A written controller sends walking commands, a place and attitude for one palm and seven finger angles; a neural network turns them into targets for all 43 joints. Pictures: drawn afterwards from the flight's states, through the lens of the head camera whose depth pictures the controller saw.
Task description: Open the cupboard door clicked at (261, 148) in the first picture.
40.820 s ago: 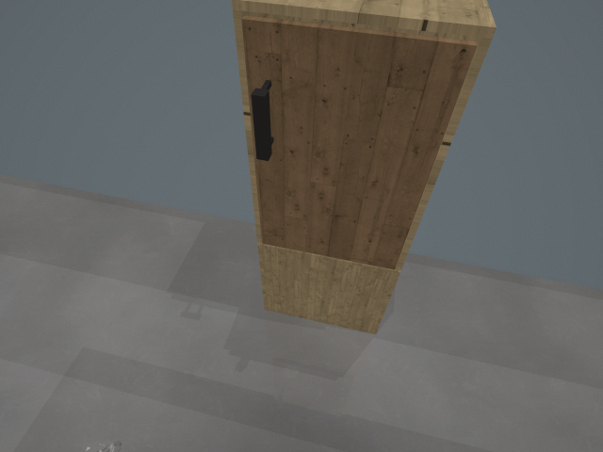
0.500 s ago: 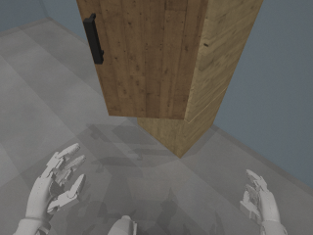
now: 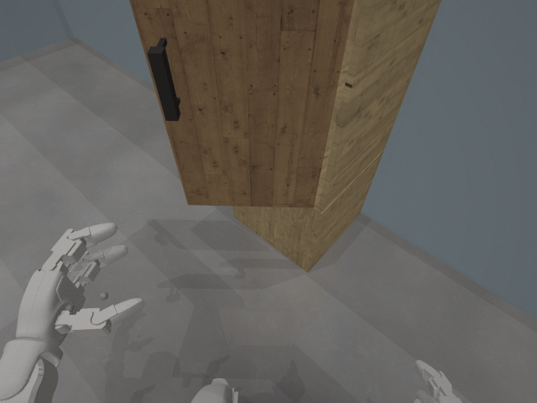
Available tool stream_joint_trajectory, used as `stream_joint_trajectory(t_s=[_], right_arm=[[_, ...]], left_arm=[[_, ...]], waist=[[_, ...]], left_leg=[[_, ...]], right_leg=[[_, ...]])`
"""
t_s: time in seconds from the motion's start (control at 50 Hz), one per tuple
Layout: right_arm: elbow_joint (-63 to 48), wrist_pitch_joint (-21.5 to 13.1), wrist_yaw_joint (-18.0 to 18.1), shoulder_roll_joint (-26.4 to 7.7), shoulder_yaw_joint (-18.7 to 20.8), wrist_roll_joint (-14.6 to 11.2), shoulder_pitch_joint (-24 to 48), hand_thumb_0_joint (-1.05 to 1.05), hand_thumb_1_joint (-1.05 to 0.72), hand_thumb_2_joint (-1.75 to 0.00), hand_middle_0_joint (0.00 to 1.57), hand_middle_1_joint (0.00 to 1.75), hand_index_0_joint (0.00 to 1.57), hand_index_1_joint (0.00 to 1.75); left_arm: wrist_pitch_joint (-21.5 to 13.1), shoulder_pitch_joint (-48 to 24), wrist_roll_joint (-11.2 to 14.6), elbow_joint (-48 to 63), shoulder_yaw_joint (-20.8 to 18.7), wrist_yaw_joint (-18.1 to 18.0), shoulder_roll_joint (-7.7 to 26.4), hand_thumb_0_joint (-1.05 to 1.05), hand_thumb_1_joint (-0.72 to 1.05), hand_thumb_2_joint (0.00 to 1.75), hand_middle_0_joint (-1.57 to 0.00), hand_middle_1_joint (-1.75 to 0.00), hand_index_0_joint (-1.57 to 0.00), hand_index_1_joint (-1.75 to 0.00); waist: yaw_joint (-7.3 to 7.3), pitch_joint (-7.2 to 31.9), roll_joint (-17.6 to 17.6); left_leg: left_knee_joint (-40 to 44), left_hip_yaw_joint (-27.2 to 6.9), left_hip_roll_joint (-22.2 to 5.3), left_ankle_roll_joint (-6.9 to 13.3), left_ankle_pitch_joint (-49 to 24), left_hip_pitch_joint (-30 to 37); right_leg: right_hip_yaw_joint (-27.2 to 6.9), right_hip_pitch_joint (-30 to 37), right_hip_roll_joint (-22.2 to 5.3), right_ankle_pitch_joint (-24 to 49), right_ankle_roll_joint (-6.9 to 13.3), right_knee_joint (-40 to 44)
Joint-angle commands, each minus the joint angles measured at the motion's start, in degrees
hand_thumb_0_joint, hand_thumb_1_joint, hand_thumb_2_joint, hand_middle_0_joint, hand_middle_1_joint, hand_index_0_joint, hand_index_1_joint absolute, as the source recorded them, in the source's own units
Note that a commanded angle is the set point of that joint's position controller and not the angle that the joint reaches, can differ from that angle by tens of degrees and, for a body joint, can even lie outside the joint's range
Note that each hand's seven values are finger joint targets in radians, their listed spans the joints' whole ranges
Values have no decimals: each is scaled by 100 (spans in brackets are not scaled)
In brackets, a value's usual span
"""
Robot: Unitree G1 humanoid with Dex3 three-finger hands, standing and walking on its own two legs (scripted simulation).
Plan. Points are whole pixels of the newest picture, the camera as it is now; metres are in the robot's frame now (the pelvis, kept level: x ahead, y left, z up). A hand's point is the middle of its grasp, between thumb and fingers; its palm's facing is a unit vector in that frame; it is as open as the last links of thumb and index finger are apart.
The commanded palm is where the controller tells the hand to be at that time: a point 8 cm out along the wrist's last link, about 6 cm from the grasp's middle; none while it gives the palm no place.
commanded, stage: raise the hand with hooked fingers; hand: left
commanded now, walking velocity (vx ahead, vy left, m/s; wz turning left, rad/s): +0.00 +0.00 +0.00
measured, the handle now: (167, 80) +0.65 +0.23 +0.13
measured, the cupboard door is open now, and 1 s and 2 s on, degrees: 40 40 40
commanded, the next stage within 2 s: move the hooked fingers beside the handle in 1.22 s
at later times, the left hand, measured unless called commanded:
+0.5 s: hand (56, 248) +0.27 +0.28 +0.13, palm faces +0.06 -1.00 -0.05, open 13.8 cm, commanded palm +0.25 +0.33 +0.14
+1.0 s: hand (65, 219) +0.30 +0.27 +0.15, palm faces +0.04 -1.00 -0.04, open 14.0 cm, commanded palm +0.27 +0.32 +0.16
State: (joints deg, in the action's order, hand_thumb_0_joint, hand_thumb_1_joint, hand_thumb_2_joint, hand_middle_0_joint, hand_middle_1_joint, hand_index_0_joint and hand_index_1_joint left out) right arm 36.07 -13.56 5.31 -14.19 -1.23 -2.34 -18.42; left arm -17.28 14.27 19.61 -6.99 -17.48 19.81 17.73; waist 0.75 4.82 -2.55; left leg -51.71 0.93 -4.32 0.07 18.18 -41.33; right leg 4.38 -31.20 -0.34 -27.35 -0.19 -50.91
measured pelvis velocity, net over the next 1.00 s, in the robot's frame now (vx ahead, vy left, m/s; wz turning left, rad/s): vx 0.01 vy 0.00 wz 0.01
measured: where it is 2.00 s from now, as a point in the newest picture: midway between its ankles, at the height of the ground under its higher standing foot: outside the picture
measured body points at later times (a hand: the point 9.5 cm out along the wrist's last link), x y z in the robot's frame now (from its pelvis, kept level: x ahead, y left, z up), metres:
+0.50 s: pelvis +0.01 +0.02 +0.02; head +0.02 +0.02 +0.47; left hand +0.26 +0.33 +0.13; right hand +0.20 -0.20 -0.04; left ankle +0.08 +0.12 -0.69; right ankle -0.02 -0.12 -0.69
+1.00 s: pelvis +0.01 +0.00 +0.03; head +0.02 -0.01 +0.48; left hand +0.29 +0.32 +0.16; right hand +0.17 -0.26 -0.04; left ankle +0.08 +0.12 -0.69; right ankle -0.02 -0.12 -0.69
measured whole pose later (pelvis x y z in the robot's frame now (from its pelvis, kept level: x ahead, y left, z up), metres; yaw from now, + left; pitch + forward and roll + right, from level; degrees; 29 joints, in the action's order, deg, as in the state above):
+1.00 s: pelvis +0.01 +0.00 +0.03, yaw +1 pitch +2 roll -2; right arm 34.3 -11.7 6.5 -16.5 -2.5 -4.0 -16.6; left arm -4.5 -5.0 19.5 -19.2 -24.3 27.1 24.5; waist -0.6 2.1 -2.7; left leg -37.2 1.5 -3.5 -0.2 13.1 -25.9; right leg 4.3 -16.0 -0.4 -21.5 0.0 -35.8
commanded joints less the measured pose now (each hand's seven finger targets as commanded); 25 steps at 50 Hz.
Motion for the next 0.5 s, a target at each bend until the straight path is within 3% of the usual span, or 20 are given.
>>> stream_joint_trajectory(t_s=[0.0, 0.06, 0.12, 0.16, 0.24, 0.26, 0.32, 0.38, 0.42, 0.48], right_arm=[[-1003, -492, 35, -833, 348, -11, 631, 0, -90, -90, 20, 30, 20, 30], [-986, -492, 41, -870, 337, -18, 618, 0, -90, -90, 20, 30, 20, 30], [-1015, -470, 40, -849, 307, -38, 654, 0, -90, -90, 20, 30, 20, 30], [-1012, -436, 46, -879, 292, -36, 637, 0, -90, -90, 20, 30, 20, 30], [-1061, -367, 62, -856, 246, -62, 706, 0, -90, -90, 20, 30, 20, 30], [-1071, -338, 64, -875, 220, -59, 682, 0, -90, -90, 20, 30, 20, 30], [-1080, -275, 106, -867, 194, -76, 742, 0, -90, -90, 20, 30, 20, 30], [-1091, -237, 136, -859, 152, -82, 782, 0, -90, -90, 20, 30, 20, 30], [-1075, -218, 156, -860, 138, -85, 803, 0, -90, -90, 20, 30, 20, 30], [-1080, -205, 167, -864, 104, -95, 836, 0, -90, -90, 20, 30, 20, 30]], left_arm=[[-359, -693, 118, 1234, -470, 23, 1049, 0, -15, 45, -27, -98, -27, -98], [-263, -835, 108, 1352, -631, -4, 1258, 0, -22, 42, -28, -102, -28, -102], [-127, -1051, 87, 1445, -566, -61, 1191, 0, -29, 39, -29, -107, -29, -107], [-19, -1169, 72, 1376, -700, -68, 1366, 0, -34, 37, -29, -110, -29, -110], [246, -1545, 39, 1333, -583, -16, 1286, 0, -43, 33, -29, -115, -29, -115], [344, -1621, 21, 1173, -600, 20, 1347, 0, -45, 32, -30, -117, -30, -117], [536, -1938, 46, 1009, -715, 102, 1470, 0, -50, 30, -30, -120, -30, -120], [659, -2339, 65, 990, -803, 229, 1613, 0, -50, 30, -30, -120, -30, -120], [719, -2518, 94, 854, -869, 300, 1684, 0, -50, 30, -30, -120, -30, -120], [774, -2862, 70, 772, -884, 408, 1811, 0, -50, 30, -30, -120, -30, -120]], waist=[[-121, 975, -45], [-160, 969, -219], [-139, 922, -405], [-165, 885, -344], [-144, 852, -520], [-121, 676, -404], [-128, 707, -227], [-144, 849, -443], [-118, 808, -246], [-125, 795, -430]], left_leg=[[957, -252, 301, 171, -223, 1727], [1109, -314, 289, 156, -330, 1950], [1299, -346, 282, 121, -271, 2143], [1379, -391, 267, 119, -321, 2223], [1584, -443, 253, 73, -301, 2465], [1633, -464, 258, 82, -233, 2414], [1743, -468, 262, 87, -192, 2533], [1770, -432, 290, 90, -453, 2774], [1799, -413, 289, 100, -480, 2813], [1870, -430, 301, 86, -551, 2945]], right_leg=[[-88, -311, 189, 607, 29, 1117], [-7, -184, 227, 802, 71, 1111], [61, -115, 224, 846, 76, 1186], [71, -3, 262, 921, 96, 1239], [114, 86, 254, 996, 100, 1358], [115, 112, 286, 989, 105, 1419], [110, 201, 273, 976, 92, 1570], [82, 374, 274, 1168, 123, 1673], [81, 399, 277, 1188, 102, 1768], [69, 491, 285, 1240, 132, 1851]])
